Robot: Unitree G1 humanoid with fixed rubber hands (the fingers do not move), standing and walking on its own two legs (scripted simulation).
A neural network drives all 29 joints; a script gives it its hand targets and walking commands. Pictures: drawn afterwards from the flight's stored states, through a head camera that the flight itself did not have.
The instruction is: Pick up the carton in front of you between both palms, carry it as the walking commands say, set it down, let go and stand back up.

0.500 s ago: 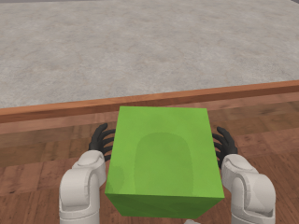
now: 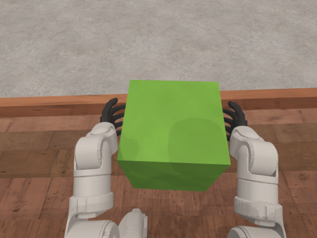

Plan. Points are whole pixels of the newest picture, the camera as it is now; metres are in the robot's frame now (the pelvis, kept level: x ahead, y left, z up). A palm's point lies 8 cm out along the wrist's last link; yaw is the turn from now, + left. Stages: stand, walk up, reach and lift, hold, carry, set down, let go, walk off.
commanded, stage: carry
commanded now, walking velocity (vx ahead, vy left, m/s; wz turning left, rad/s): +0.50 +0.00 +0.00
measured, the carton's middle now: (171, 141) +0.35 +0.01 +0.02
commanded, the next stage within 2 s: none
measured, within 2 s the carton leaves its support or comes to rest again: neither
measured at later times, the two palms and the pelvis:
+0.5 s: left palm (144, 51) +0.68 +0.12 +0.07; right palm (232, 54) +0.66 -0.18 +0.07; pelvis +0.33 +0.00 -0.05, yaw +0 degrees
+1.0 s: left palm (158, 52) +1.03 +0.11 -0.18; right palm (212, 55) +1.02 -0.19 -0.19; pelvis +0.70 -0.04 -0.28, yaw -2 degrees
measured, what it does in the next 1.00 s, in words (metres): goes down: left foot, then right foot 0.14 m lower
